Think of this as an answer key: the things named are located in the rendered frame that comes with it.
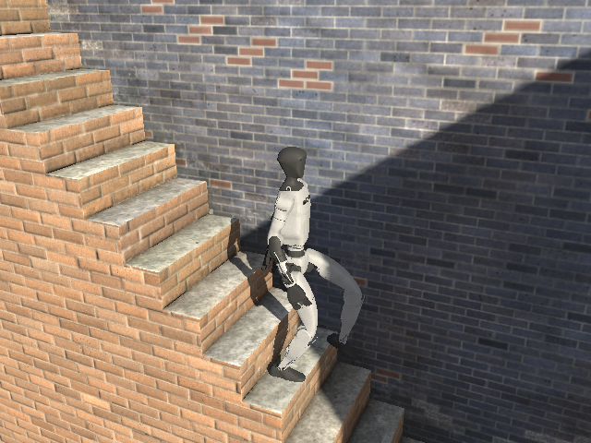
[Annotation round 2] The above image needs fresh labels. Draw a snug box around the robot right hand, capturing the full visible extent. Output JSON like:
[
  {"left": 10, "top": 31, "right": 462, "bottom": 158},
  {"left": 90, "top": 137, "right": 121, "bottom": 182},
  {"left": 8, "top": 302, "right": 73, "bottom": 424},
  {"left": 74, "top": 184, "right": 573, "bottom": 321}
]
[{"left": 287, "top": 284, "right": 312, "bottom": 310}]

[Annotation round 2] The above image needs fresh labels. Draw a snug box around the robot left hand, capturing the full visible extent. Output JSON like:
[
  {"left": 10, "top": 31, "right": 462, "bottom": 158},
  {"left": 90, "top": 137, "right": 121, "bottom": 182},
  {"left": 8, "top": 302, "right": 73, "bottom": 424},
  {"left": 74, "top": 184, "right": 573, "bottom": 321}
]
[{"left": 261, "top": 246, "right": 278, "bottom": 273}]

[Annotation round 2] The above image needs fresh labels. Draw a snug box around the robot torso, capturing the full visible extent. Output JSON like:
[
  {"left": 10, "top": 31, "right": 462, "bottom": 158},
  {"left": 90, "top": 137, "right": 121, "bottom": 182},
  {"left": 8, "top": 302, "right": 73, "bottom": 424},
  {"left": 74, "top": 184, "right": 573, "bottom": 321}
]
[{"left": 276, "top": 179, "right": 311, "bottom": 274}]

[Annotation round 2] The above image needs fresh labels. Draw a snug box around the robot right forearm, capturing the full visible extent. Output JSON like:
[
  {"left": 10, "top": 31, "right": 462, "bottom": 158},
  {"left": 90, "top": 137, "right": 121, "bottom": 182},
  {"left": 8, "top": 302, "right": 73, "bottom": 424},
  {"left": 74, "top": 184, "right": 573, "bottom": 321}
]
[{"left": 269, "top": 236, "right": 296, "bottom": 288}]

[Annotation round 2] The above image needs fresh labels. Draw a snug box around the robot right upper arm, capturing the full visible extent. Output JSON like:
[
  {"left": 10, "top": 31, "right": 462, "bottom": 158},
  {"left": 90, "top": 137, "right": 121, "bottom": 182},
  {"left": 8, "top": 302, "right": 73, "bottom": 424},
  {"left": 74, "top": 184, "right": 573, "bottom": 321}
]
[{"left": 267, "top": 192, "right": 295, "bottom": 246}]

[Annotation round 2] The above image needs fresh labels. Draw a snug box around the right robot foot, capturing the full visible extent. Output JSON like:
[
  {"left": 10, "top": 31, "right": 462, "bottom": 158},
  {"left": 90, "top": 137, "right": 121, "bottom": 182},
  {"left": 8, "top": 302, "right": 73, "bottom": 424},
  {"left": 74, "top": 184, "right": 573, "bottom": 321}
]
[{"left": 269, "top": 364, "right": 306, "bottom": 382}]

